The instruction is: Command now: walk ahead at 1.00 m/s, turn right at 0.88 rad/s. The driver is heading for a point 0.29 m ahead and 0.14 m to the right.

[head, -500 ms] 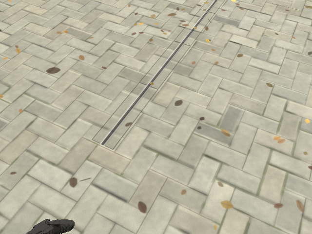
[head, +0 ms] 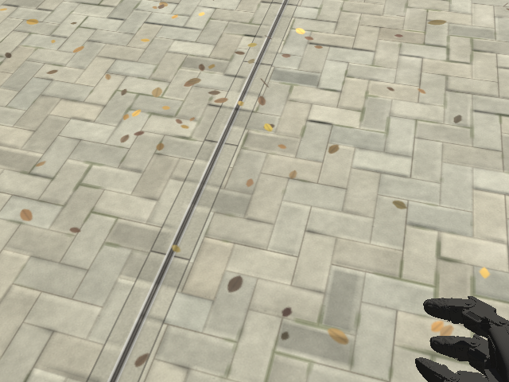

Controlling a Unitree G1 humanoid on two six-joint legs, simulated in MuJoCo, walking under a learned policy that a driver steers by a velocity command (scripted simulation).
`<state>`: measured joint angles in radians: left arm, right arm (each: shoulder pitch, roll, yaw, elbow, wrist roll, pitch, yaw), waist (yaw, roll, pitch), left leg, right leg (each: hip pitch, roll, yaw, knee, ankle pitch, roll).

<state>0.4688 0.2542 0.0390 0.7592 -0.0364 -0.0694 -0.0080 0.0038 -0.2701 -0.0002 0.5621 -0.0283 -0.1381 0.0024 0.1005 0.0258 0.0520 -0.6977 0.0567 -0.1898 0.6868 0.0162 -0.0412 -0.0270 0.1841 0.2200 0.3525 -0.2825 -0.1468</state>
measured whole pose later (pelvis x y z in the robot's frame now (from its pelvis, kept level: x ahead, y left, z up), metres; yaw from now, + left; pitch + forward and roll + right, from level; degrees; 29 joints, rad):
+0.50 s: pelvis +0.37 +0.01 -0.01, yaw -18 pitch +1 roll +4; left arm 0.00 0.31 0.01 0.60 0.01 -0.06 -0.04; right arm 0.37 -0.33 -0.06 0.84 0.03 -0.09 0.00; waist -0.11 -0.03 0.07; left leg -0.05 -0.04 0.03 0.39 -0.34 -0.01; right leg -0.52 0.00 0.08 0.54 0.03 -0.05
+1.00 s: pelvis +0.47 +0.01 -0.01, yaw -19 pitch -1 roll +0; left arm 0.21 0.24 0.03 0.82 0.02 0.01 0.01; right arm 0.21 -0.24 0.00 0.85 -0.02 -0.01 -0.02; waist 0.02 -0.01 0.01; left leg -0.23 0.02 -0.02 0.55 -0.31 -0.02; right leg -0.31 0.03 0.06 0.52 -0.19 0.00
